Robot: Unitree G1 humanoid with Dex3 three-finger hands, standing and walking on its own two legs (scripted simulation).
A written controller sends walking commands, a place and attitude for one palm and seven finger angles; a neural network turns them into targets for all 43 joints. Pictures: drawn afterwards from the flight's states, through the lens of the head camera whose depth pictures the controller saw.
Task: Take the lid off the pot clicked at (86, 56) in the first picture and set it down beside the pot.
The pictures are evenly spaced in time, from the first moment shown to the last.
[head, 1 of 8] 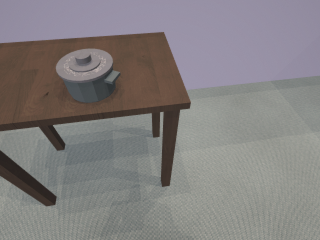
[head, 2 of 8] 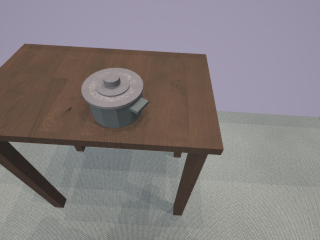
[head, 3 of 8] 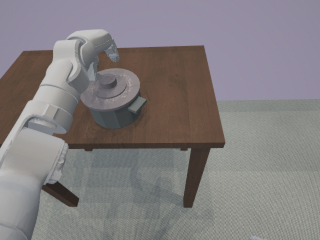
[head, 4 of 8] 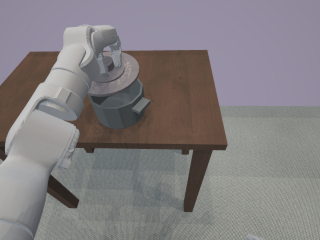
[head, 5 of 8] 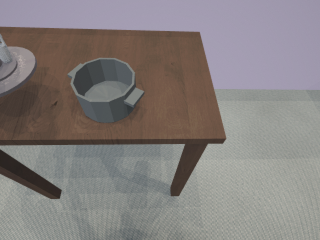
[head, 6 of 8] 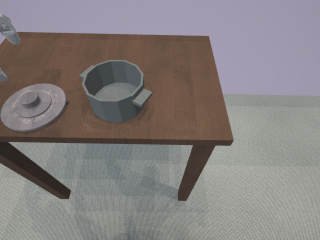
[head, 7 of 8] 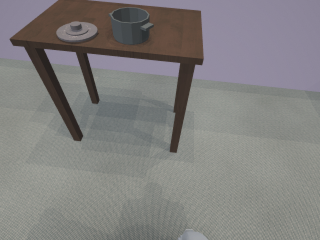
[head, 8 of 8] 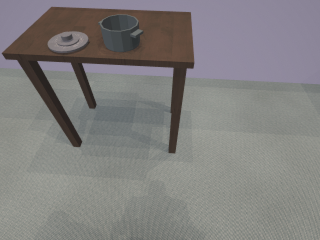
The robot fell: no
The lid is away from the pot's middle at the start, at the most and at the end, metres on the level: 0.00 0.25 0.24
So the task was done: yes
